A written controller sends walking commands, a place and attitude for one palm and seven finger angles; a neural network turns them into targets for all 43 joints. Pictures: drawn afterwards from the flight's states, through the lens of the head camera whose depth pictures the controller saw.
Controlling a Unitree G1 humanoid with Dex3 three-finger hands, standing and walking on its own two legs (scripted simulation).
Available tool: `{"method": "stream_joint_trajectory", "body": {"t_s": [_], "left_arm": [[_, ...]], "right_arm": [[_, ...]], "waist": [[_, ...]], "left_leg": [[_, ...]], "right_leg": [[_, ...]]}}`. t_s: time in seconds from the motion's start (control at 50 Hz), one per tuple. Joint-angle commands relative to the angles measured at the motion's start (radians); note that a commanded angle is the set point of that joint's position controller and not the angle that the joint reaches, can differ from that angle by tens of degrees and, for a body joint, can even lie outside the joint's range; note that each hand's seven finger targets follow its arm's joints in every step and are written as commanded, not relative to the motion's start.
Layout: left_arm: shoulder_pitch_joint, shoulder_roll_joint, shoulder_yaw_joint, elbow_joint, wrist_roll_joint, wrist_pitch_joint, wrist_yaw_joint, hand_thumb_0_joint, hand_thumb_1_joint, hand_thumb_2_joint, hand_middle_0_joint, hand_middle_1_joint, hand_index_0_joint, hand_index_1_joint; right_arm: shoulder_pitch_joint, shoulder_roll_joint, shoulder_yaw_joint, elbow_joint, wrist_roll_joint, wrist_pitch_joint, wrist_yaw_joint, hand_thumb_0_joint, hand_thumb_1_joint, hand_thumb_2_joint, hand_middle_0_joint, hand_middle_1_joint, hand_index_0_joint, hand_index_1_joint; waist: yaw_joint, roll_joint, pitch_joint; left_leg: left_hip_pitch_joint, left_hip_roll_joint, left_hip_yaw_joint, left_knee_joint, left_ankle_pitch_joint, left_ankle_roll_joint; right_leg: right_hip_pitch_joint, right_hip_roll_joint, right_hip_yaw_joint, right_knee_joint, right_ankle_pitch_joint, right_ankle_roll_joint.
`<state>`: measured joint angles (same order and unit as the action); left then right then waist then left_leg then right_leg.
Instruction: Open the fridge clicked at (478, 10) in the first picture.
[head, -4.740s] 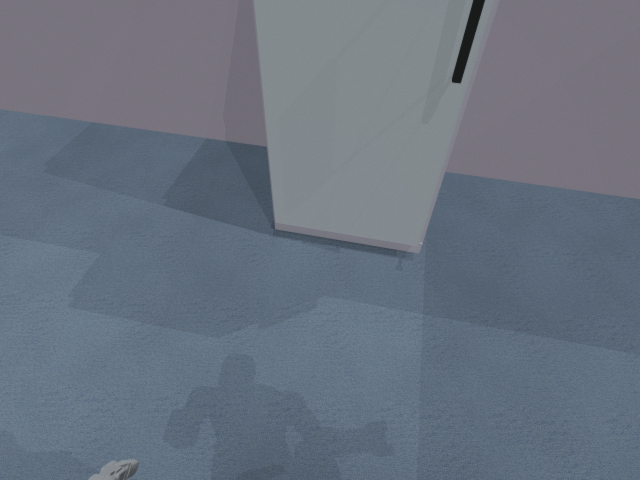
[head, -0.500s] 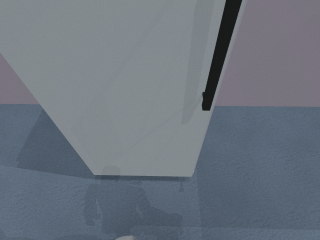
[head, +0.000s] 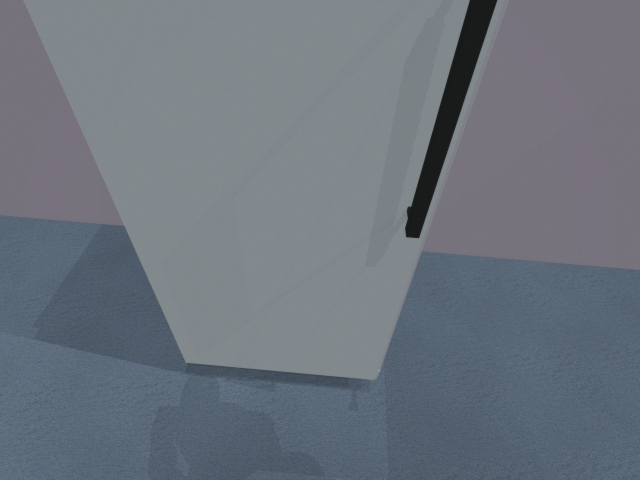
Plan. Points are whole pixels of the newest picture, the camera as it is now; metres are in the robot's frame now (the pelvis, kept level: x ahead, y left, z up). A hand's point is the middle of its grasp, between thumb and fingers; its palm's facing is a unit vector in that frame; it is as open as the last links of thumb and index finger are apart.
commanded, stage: come to a stop and stand still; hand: right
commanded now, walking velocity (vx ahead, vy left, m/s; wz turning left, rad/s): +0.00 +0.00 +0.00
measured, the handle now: (444, 112) +0.53 -0.12 +0.23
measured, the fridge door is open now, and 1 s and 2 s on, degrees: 0 0 0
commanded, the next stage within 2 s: look again from close up in 0.98 s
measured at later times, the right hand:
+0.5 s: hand out of the picture -0.04 -0.14 -0.18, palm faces +0.04 +0.99 -0.15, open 7.4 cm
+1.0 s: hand out of the picture +0.04 -0.20 -0.18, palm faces +0.01 +0.98 -0.22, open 7.4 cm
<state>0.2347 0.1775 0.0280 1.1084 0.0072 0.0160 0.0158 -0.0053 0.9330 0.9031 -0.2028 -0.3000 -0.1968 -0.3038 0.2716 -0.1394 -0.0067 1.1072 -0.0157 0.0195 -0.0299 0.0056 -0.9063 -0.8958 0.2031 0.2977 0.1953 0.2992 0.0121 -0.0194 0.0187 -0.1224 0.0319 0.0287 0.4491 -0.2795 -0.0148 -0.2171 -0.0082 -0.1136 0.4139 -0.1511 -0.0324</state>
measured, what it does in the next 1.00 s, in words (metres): stands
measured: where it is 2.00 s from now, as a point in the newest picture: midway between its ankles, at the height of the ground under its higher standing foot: outside the picture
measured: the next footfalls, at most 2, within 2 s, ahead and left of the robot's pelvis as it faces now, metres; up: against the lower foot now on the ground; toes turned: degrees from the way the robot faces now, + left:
none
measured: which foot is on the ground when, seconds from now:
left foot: down 0.00-1.00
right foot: down 0.00-1.00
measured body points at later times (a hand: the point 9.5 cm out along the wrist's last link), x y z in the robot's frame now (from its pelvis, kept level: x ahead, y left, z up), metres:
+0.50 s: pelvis -0.01 +0.01 +0.00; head +0.00 +0.00 +0.45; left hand -0.05 +0.21 -0.16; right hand -0.04 -0.20 -0.16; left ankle -0.02 +0.13 -0.74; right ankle +0.05 -0.10 -0.74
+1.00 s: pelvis +0.02 -0.01 -0.01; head +0.03 -0.02 +0.44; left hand +0.05 +0.22 -0.16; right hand +0.04 -0.25 -0.16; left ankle -0.02 +0.13 -0.74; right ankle +0.05 -0.10 -0.74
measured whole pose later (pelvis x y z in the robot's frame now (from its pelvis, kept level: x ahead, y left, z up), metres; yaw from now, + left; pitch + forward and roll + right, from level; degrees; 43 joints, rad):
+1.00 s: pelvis +0.02 -0.01 -0.01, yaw +0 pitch -1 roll +0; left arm 0.25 0.18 0.00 1.06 0.01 -0.02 0.01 0.01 0.92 0.90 -0.20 -0.30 -0.20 -0.30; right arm 0.28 -0.18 0.00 1.04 -0.02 -0.01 -0.04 0.01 -0.91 -0.90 0.20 0.30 0.19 0.30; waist 0.00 0.00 0.02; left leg -0.16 0.05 0.02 0.51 -0.33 -0.03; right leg -0.27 0.01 -0.12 0.51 -0.23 -0.06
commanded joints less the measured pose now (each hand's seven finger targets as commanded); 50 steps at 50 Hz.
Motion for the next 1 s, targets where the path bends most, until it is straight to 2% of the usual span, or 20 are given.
{"method": "stream_joint_trajectory", "body": {"t_s": [0.0, 0.08, 0.22, 0.44, 0.46, 0.48, 0.5, 0.52, 0.54, 0.56, 0.62, 0.64, 0.68, 0.72, 0.74, 0.82, 0.84, 0.98], "left_arm": [[0.061, 0.067, 0.001, -0.010, 0.003, -0.012, 0.005, 0.000, 0.900, 0.900, -0.200, -0.300, -0.200, -0.300], [0.089, 0.056, 0.000, 0.007, 0.006, -0.010, 0.007, 0.000, 0.900, 0.900, -0.200, -0.300, -0.200, -0.300], [0.145, 0.036, 0.002, 0.026, 0.008, -0.009, 0.011, 0.000, 0.900, 0.900, -0.200, -0.300, -0.200, -0.300], [0.162, 0.015, 0.000, 0.037, 0.000, -0.023, 0.017, 0.000, 0.900, 0.900, -0.200, -0.300, -0.200, -0.300], [0.042, 0.058, -0.008, -0.046, 0.005, -0.035, 0.001, 0.000, 0.900, 0.900, -0.200, -0.300, -0.200, -0.300], [0.114, 0.013, -0.006, -0.070, 0.009, -0.024, -0.009, 0.000, 0.900, 0.900, -0.200, -0.300, -0.200, -0.300], [0.140, 0.016, 0.000, -0.054, 0.015, -0.019, -0.010, 0.000, 0.900, 0.900, -0.200, -0.300, -0.200, -0.300], [0.175, 0.018, -0.002, -0.056, 0.015, -0.023, -0.011, 0.000, 0.900, 0.900, -0.200, -0.300, -0.200, -0.300], [0.187, 0.011, -0.009, -0.062, 0.018, -0.034, -0.012, 0.000, 0.900, 0.900, -0.200, -0.300, -0.200, -0.300], [0.175, 0.018, -0.011, -0.070, 0.015, -0.042, -0.009, 0.000, 0.900, 0.900, -0.200, -0.300, -0.200, -0.300], [0.133, 0.046, -0.010, -0.092, 0.008, -0.049, 0.000, 0.000, 0.900, 0.900, -0.200, -0.300, -0.200, -0.300], [0.125, 0.045, -0.011, -0.092, 0.009, -0.050, 0.000, 0.000, 0.900, 0.900, -0.200, -0.300, -0.200, -0.300], [0.120, 0.058, -0.010, -0.092, 0.008, -0.052, 0.001, 0.000, 0.900, 0.900, -0.200, -0.300, -0.200, -0.300], [0.121, 0.073, -0.010, -0.089, 0.008, -0.053, 0.002, 0.000, 0.900, 0.900, -0.200, -0.300, -0.200, -0.300], [0.115, 0.075, -0.010, -0.088, 0.008, -0.056, 0.002, 0.000, 0.900, 0.900, -0.200, -0.300, -0.200, -0.300], [0.091, 0.093, -0.009, -0.092, 0.008, -0.054, 0.004, 0.000, 0.900, 0.900, -0.200, -0.300, -0.200, -0.300], [0.085, 0.096, -0.008, -0.091, 0.008, -0.057, 0.004, 0.000, 0.900, 0.900, -0.200, -0.300, -0.200, -0.300], [0.048, 0.124, -0.005, -0.091, 0.007, -0.057, 0.005, 0.000, 0.900, 0.900, -0.200, -0.300, -0.200, -0.300]], "right_arm": [[0.042, -0.116, -0.015, -0.026, 0.003, -0.016, -0.011, 0.000, -0.900, -0.900, 0.200, 0.300, 0.200, 0.300], [0.072, -0.106, -0.018, -0.017, 0.003, -0.014, -0.011, 0.000, -0.900, -0.900, 0.200, 0.300, 0.200, 0.300], [0.100, -0.087, -0.018, -0.008, 0.005, -0.017, -0.010, 0.000, -0.900, -0.900, 0.200, 0.300, 0.200, 0.300], [0.142, -0.054, -0.008, 0.014, 0.006, -0.028, -0.015, 0.000, -0.900, -0.900, 0.200, 0.300, 0.200, 0.300], [0.182, -0.077, 0.006, 0.018, -0.016, -0.050, -0.045, 0.000, -0.900, -0.900, 0.200, 0.300, 0.200, 0.300], [0.111, -0.125, -0.004, -0.041, -0.009, -0.059, -0.036, 0.000, -0.900, -0.900, 0.200, 0.300, 0.200, 0.300], [0.082, -0.120, -0.011, -0.062, -0.008, -0.057, -0.030, 0.000, -0.900, -0.900, 0.200, 0.300, 0.200, 0.300], [0.083, -0.114, -0.008, -0.067, -0.005, -0.062, -0.029, 0.000, -0.900, -0.900, 0.200, 0.300, 0.200, 0.300], [0.088, -0.101, -0.006, -0.068, -0.004, -0.070, -0.027, 0.000, -0.900, -0.900, 0.200, 0.300, 0.200, 0.300], [0.107, -0.089, -0.007, -0.066, -0.001, -0.071, -0.024, 0.000, -0.900, -0.900, 0.200, 0.300, 0.200, 0.300], [0.133, -0.058, 0.002, -0.057, -0.001, -0.062, -0.021, 0.000, -0.900, -0.900, 0.200, 0.300, 0.200, 0.300], [0.126, -0.061, 0.004, -0.057, -0.004, -0.062, -0.021, 0.000, -0.900, -0.900, 0.200, 0.300, 0.200, 0.300], [0.125, -0.069, 0.002, -0.063, -0.003, -0.061, -0.021, 0.000, -0.900, -0.900, 0.200, 0.300, 0.200, 0.300], [0.116, -0.078, -0.002, -0.069, -0.003, -0.055, -0.021, 0.000, -0.900, -0.900, 0.200, 0.300, 0.200, 0.300], [0.116, -0.084, -0.003, -0.073, -0.005, -0.054, -0.021, 0.000, -0.900, -0.900, 0.200, 0.300, 0.200, 0.300], [0.109, -0.107, -0.005, -0.079, -0.002, -0.049, -0.018, 0.000, -0.900, -0.900, 0.200, 0.300, 0.200, 0.300], [0.105, -0.114, -0.007, -0.083, -0.005, -0.050, -0.018, 0.000, -0.900, -0.900, 0.200, 0.300, 0.200, 0.300], [0.081, -0.151, -0.012, -0.093, -0.003, -0.044, -0.013, 0.000, -0.900, -0.900, 0.200, 0.300, 0.200, 0.300]], "waist": [[0.001, 0.048, 0.124], [-0.005, 0.007, 0.121], [-0.001, 0.026, 0.091], [-0.004, 0.019, 0.073], [-0.041, 0.002, 0.137], [0.034, 0.031, 0.063], [0.042, -0.003, 0.078], [0.053, -0.012, 0.034], [0.042, -0.061, -0.001], [0.028, -0.070, -0.022], [-0.001, 0.006, 0.021], [-0.002, 0.020, 0.047], [-0.005, 0.047, 0.056], [-0.005, 0.039, 0.062], [-0.010, 0.018, 0.061], [-0.011, 0.030, 0.045], [-0.013, 0.030, 0.036], [-0.013, 0.009, 0.004]], "left_leg": [[-0.198, 0.082, -0.094, -0.175, -0.121, 0.027], [-0.189, 0.074, -0.089, -0.175, -0.148, 0.031], [-0.204, 0.068, -0.096, -0.172, -0.182, 0.038], [-0.182, 0.067, -0.088, -0.149, -0.049, 0.036], [-0.201, 0.098, -0.123, -0.157, 0.072, 0.054], [-0.245, 0.133, -0.156, -0.177, -0.216, 0.081], [-0.290, 0.120, -0.145, -0.157, -0.290, 0.092], [-0.267, 0.099, -0.121, -0.113, -0.232, 0.096], [-0.222, 0.083, -0.084, -0.063, -0.118, 0.091], [-0.188, 0.060, -0.074, -0.030, -0.077, 0.084], [-0.151, 0.038, -0.053, -0.005, -0.029, 0.069], [-0.149, 0.040, -0.052, -0.005, -0.007, 0.066], [-0.154, 0.047, -0.054, -0.005, 0.023, 0.060], [-0.151, 0.044, -0.048, -0.003, 0.013, 0.053], [-0.138, 0.045, -0.042, 0.000, 0.032, 0.050], [-0.130, 0.054, -0.050, -0.017, 0.048, 0.046], [-0.117, 0.057, -0.049, -0.016, 0.073, 0.046], [-0.103, 0.064, -0.053, -0.030, 0.085, 0.042]], "right_leg": [[0.025, -0.095, 0.139, -0.116, -0.151, 0.021], [-0.002, -0.096, 0.147, -0.131, -0.204, 0.021], [-0.003, -0.093, 0.143, -0.104, -0.200, 0.022], [0.017, -0.107, 0.139, -0.083, -0.106, 0.018], [-0.084, -0.096, 0.104, 0.113, -0.079, 0.047], [-0.059, -0.061, 0.103, 0.123, -0.179, 0.039], [-0.050, -0.055, 0.095, 0.124, -0.185, 0.029], [-0.044, -0.062, 0.106, 0.115, -0.146, 0.024], [-0.032, -0.067, 0.123, 0.089, -0.075, 0.016], [-0.034, -0.085, 0.143, 0.060, -0.050, 0.005], [-0.088, -0.108, 0.180, 0.009, -0.072, -0.020], [-0.100, -0.103, 0.180, 0.004, -0.055, -0.022], [-0.075, -0.102, 0.168, -0.002, -0.017, -0.021], [-0.068, -0.107, 0.175, -0.024, -0.024, -0.023], [-0.064, -0.109, 0.175, -0.027, 0.000, -0.025], [-0.033, -0.108, 0.161, -0.033, 0.003, -0.023], [-0.024, -0.107, 0.157, -0.025, 0.038, -0.025], [0.014, -0.111, 0.146, -0.026, 0.062, -0.021]]}}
